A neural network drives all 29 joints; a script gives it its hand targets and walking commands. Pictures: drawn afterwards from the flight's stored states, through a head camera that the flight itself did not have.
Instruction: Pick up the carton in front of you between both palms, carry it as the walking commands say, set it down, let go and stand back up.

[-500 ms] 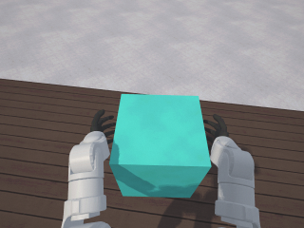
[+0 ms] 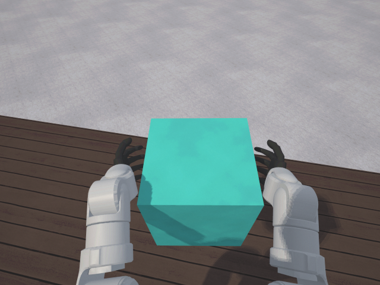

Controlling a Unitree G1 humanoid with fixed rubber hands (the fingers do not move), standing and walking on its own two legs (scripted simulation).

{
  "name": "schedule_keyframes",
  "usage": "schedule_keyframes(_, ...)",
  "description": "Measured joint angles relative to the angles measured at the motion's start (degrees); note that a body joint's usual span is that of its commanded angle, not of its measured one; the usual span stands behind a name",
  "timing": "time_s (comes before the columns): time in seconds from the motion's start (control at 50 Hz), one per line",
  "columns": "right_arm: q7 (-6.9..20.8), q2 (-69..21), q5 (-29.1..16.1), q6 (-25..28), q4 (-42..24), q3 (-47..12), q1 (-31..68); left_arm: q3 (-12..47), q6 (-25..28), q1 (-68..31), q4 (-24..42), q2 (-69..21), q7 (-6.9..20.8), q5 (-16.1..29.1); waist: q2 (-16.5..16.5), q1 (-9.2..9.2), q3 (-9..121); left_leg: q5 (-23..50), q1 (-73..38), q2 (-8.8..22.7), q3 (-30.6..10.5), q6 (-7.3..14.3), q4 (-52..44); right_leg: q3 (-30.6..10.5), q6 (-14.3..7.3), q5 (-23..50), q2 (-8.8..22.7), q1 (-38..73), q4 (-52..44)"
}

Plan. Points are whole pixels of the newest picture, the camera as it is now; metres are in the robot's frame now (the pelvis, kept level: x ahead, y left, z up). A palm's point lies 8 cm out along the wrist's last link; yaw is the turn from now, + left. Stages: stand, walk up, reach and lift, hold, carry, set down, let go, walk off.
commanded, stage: carry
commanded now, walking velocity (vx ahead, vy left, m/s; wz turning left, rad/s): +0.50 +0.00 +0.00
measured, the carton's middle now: (198, 186) +0.35 +0.01 +0.01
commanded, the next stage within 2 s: none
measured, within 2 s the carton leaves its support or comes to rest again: neither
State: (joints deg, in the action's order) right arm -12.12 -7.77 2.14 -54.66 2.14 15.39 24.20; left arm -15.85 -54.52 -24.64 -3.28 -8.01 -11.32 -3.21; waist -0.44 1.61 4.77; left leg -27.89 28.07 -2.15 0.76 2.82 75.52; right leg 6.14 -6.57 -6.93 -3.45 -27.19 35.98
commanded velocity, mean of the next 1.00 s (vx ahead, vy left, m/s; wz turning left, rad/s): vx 0.26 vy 0.00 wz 0.00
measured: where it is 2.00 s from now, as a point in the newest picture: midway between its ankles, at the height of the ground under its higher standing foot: (187, 234)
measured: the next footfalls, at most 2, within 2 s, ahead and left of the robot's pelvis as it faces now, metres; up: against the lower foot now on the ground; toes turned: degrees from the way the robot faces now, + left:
left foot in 0.40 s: +0.41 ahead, +0.09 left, -0.03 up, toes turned +1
right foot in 0.88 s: +0.63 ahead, -0.05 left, -0.06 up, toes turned -4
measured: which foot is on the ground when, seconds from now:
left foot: up 0.00-0.38, down 0.40-0.88, up 0.90-1.00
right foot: down 0.00-0.42, up 0.44-0.86, down 0.88-1.00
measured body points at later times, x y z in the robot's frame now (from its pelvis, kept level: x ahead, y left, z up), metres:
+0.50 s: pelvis +0.30 +0.04 -0.04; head +0.30 +0.04 +0.41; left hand +0.64 +0.19 +0.05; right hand +0.64 -0.12 +0.05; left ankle +0.37 +0.09 -0.75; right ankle +0.13 -0.06 -0.65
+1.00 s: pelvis +0.52 +0.01 -0.06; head +0.55 +0.01 +0.39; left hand +0.87 +0.17 +0.03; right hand +0.87 -0.14 +0.03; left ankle +0.44 +0.12 -0.74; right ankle +0.59 -0.05 -0.78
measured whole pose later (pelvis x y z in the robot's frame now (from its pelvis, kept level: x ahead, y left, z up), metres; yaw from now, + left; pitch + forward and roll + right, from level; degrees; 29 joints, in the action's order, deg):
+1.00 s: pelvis +0.52 +0.01 -0.06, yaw +0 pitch +4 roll +0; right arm -11.6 -7.1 1.5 -55.3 -1.2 14.3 25.8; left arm -15.6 -54.1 -25.7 0.2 -7.9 -11.1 -3.5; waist 0.7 -0.2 1.3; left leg -33.2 22.4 -2.4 0.4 0.7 52.7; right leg 5.8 -4.6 -1.9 -2.6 -26.9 31.2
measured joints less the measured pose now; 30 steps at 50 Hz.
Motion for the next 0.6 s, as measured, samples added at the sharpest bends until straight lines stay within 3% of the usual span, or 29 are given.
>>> schedule_keyframes(0.08,0.8,-1.7,1.5,0.8,0.4,2.2,-1.0,-0.2,0.2,1.8,0.9,-0.7,1.4,2.0,-0.1,1.67,-1.9,5.0,8.3,3.1,-0.7,-0.6,-8.6,-0.2,-0.1,-2.3,-0.1,4.3,-2.4)
schedule_keyframes(0.2,0.6,-0.7,0.8,3.2,-3.6,1.5,-1.8,1.5,3.1,1.6,3.3,-0.9,0.8,3.3,0.7,2.73,-4.4,17.9,14.2,5.2,-0.8,-0.8,-22.1,-1.2,0.7,-6.2,-0.2,10.7,-5.1)
schedule_keyframes(0.34,0.3,1.0,0.5,2.6,-7.4,0.9,-2.2,3.6,2.8,0.8,6.0,-1.4,0.0,2.9,1.6,3.59,-2.3,31.7,8.0,2.8,2.2,1.2,-42.2,-2.7,2.3,-15.2,-0.9,19.4,-4.4)
schedule_keyframes(0.4,0.5,0.9,1.6,1.8,-5.4,0.8,-0.9,3.3,0.9,0.6,5.9,-0.9,-0.1,2.0,2.0,3.36,-0.4,36.8,0.4,1.4,4.6,2.7,-50.5,-2.3,3.0,-21.4,-1.0,20.9,4.7)
schedule_keyframes(0.44,0.4,0.1,2.5,2.0,-2.8,0.7,0.4,2.9,0.6,-0.7,4.1,0.9,0.1,1.7,-0.2,1.62,-0.1,28.8,1.1,-0.4,5.4,4.0,-43.9,-3.3,4.1,-23.1,0.4,16.4,19.4)
schedule_keyframes(0.5,0.3,-0.5,2.3,1.0,0.0,0.1,0.7,1.5,0.4,-0.6,1.3,1.8,-0.2,1.4,0.6,-1.11,-0.7,22.5,0.9,-0.9,5.1,5.1,-38.8,-5.6,4.0,-23.4,-0.3,6.6,36.6)
schedule_keyframes(0.6,1.6,-1.7,0.1,0.5,-0.9,0.4,-2.0,-1.4,0.8,0.2,0.0,-0.7,0.6,-0.1,0.9,-3.26,-2.5,19.8,-4.1,-1.3,4.8,5.6,-41.7,-6.1,4.6,-17.6,3.5,-5.6,31.2)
